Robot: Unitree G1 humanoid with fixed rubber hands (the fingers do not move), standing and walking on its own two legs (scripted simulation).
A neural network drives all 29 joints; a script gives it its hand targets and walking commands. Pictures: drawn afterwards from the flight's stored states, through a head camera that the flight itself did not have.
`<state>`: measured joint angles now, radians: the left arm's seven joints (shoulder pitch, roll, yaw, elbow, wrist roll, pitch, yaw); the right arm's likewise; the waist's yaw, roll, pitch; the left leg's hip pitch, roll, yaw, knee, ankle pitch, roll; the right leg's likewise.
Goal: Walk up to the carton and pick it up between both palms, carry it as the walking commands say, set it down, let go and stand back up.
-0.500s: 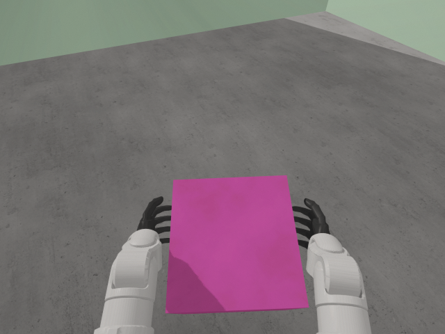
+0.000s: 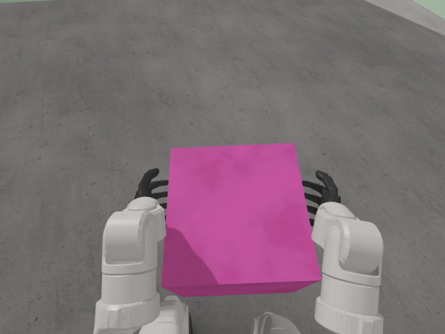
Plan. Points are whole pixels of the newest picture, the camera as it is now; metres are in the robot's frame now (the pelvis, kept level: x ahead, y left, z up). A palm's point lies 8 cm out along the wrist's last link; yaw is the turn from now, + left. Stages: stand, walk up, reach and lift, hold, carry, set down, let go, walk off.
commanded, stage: carry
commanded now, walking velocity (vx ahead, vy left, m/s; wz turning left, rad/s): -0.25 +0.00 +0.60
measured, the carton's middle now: (235, 224) +0.30 -0.02 +0.00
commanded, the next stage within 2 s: none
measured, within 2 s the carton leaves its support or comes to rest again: neither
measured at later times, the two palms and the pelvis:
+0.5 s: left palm (27, 308) +0.14 +0.24 +0.10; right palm (259, 237) +0.23 -0.04 +0.11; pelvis -0.10 +0.02 +0.02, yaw +19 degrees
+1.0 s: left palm out of the picture -0.08 +0.24 +0.10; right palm out of the picture +0.09 -0.01 +0.10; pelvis -0.25 -0.04 +0.03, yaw +35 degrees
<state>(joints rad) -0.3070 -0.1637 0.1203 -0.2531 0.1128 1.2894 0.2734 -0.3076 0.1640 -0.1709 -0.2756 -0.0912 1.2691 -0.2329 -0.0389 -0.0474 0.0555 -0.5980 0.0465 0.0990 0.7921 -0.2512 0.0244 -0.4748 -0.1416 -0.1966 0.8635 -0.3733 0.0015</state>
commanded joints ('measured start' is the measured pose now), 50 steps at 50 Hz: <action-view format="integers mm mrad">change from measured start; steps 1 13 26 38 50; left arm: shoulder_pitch -596 -560 -473 -619 -506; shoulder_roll -1031 -1023 -986 -1024 -970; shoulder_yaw -684 -683 -646 -686 -653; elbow -92 -144 -53 -209 -118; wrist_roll -431 -506 -421 -532 -436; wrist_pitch -35 -96 -64 -101 -83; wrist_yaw -423 -452 -433 -451 -450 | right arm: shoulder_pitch -526 -565 -518 -540 -478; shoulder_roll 961 946 946 963 975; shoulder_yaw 719 752 765 753 758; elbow -15 -183 -48 -172 -44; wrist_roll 474 405 452 414 448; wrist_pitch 1 -57 -54 -79 -50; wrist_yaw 465 393 430 389 404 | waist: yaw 24 32 33 36 46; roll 455 -357 308 150 -141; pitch -447 -584 -506 -597 -485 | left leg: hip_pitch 368 241 654 300 141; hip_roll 343 -9 232 160 -35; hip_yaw -611 -30 -305 -266 9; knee -514 -121 -242 -326 -15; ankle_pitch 127 -94 1238 292 -174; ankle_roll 111 -91 46 18 -51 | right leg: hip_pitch -160 420 -85 373 375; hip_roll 135 -205 34 119 -224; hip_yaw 126 465 60 146 162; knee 309 -427 180 -378 -325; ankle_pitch -278 240 -95 63 674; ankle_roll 35 -101 66 3 -99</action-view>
